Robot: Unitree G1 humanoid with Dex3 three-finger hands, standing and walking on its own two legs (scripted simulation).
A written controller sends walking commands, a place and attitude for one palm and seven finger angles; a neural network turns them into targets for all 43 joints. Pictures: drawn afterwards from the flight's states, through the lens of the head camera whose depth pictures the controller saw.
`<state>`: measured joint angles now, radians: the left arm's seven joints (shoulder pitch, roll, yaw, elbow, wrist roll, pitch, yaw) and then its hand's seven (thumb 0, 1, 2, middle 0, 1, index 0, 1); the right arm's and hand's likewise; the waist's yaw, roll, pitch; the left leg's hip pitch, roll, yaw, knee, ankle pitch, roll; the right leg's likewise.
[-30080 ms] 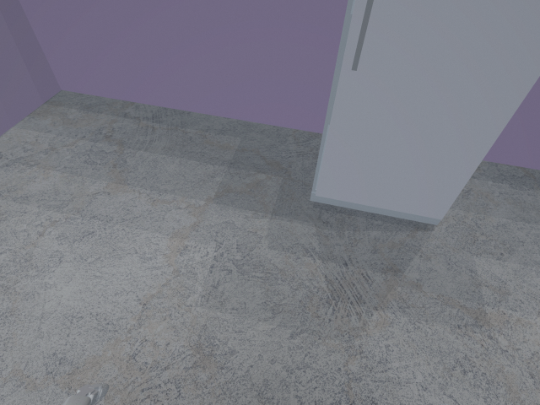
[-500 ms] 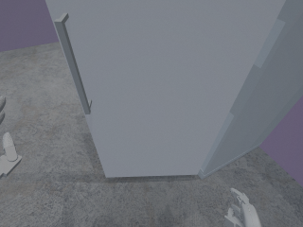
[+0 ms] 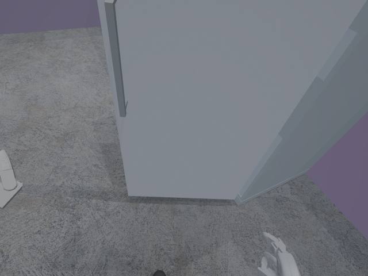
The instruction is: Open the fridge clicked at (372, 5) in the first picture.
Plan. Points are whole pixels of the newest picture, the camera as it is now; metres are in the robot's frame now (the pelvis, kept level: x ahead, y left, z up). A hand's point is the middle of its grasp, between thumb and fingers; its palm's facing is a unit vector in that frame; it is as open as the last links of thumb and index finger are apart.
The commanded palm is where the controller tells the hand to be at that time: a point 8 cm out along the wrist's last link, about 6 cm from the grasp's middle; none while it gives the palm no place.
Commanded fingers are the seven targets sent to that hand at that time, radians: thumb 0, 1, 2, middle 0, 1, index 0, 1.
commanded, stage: step back with the hand held close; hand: left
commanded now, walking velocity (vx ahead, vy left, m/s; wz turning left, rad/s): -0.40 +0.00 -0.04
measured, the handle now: (119, 65) +0.56 +0.25 +0.14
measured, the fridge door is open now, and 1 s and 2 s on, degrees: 64 64 64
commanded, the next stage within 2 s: stop stepping back and stand still in 0.08 s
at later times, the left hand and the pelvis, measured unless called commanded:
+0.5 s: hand out of the picture +0.12 +0.29 +0.14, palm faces +0.43 -0.85 -0.31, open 7.4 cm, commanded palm +0.09 +0.31 +0.17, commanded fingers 0.00 0.90 0.90 -0.20 -0.30 -0.20 -0.30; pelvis -0.07 +0.03 -0.02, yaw -4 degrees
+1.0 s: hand out of the picture +0.07 +0.34 +0.14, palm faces +0.49 -0.77 -0.41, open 7.4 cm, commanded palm +0.03 +0.36 +0.17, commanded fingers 0.00 0.90 0.90 -0.20 -0.30 -0.20 -0.30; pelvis -0.12 +0.06 -0.01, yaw -1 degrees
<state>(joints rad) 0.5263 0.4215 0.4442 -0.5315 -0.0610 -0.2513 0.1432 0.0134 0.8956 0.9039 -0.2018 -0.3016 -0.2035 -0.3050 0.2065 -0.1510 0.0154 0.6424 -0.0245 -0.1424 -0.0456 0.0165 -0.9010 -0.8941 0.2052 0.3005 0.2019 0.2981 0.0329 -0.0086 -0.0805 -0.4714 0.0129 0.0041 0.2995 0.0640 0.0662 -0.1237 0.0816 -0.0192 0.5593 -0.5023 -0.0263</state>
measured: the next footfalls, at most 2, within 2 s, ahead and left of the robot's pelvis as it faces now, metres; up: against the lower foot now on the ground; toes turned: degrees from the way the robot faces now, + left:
right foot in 0.08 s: -0.13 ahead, -0.13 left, +0.00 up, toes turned -2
left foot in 0.52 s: +0.02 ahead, +0.10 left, +0.00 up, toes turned -4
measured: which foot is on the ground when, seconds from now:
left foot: down 0.00-0.38, up 0.40-0.50, down 0.52-0.88, up 0.90-1.00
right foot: up 0.00-0.06, down 0.08-0.54, up 0.56-0.84, down 0.86-1.00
